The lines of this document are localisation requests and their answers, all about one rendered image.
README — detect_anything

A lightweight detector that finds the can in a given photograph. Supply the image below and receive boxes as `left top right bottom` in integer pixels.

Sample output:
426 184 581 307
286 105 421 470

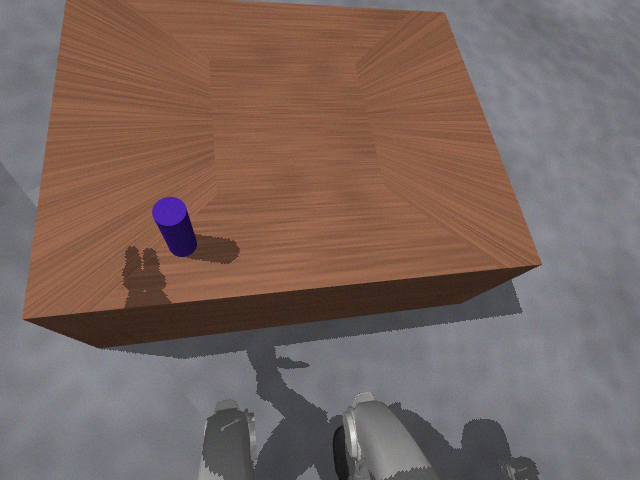
152 197 197 257

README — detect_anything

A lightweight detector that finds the right robot foot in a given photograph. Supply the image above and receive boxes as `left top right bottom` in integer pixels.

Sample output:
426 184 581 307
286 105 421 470
333 425 349 480

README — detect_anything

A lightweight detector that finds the right robot hand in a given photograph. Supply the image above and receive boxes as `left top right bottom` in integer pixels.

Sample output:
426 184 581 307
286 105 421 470
497 455 542 480

